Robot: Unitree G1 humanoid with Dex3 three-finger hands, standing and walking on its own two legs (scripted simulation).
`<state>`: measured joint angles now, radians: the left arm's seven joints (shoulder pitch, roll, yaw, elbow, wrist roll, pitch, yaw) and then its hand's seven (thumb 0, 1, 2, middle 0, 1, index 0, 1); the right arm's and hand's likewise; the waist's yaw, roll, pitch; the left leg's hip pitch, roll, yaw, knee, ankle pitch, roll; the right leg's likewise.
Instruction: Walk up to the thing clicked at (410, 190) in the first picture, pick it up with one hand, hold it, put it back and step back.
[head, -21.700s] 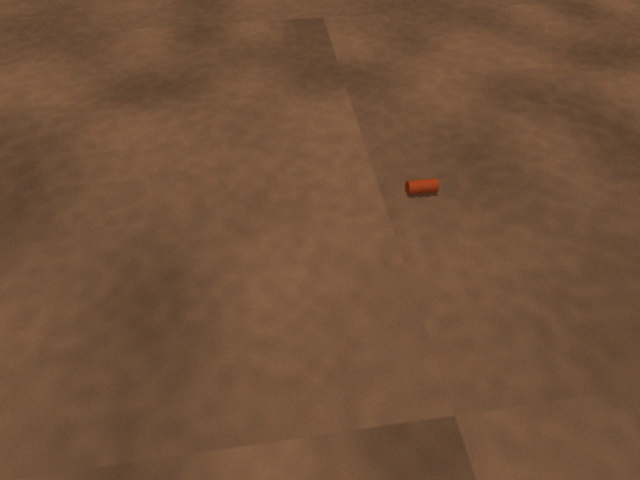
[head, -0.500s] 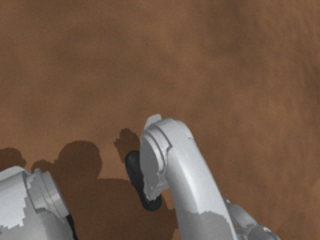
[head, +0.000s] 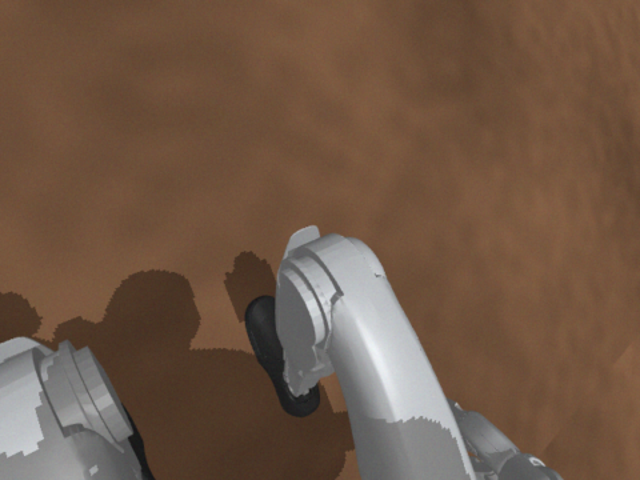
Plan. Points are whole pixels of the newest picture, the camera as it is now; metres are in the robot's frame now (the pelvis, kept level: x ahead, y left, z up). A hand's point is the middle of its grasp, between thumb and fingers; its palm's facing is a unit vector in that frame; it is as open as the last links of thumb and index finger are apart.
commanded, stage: rest palm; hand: left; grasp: from above
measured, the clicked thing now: out of the picture +0.49 +0.34 -0.27
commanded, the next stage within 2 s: close in 0.06 s
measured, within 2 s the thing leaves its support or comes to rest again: neither
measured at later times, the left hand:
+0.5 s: hand out of the picture +0.47 +0.33 -0.24, palm faces -0.43 -0.10 -0.90, open 12.9 cm
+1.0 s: hand out of the picture +0.47 +0.33 -0.24, palm faces -0.45 -0.12 -0.88, open 11.2 cm
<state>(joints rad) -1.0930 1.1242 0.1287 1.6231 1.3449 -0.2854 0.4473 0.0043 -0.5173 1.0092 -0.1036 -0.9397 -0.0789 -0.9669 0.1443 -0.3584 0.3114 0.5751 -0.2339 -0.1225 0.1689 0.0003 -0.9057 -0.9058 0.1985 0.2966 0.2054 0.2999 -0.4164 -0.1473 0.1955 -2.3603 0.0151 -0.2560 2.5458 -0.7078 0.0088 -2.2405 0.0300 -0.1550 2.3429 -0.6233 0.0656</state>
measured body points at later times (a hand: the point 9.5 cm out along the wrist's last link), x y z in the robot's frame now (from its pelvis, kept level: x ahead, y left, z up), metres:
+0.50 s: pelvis +0.00 +0.00 +0.00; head +0.28 +0.13 +0.32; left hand +0.49 +0.34 -0.19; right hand +0.05 -0.25 -0.04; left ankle +0.06 +0.12 -0.27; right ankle +0.13 -0.13 -0.27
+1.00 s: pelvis +0.00 +0.00 +0.00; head +0.28 +0.14 +0.32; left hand +0.49 +0.34 -0.19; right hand +0.05 -0.26 -0.04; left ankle +0.06 +0.12 -0.27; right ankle +0.13 -0.13 -0.27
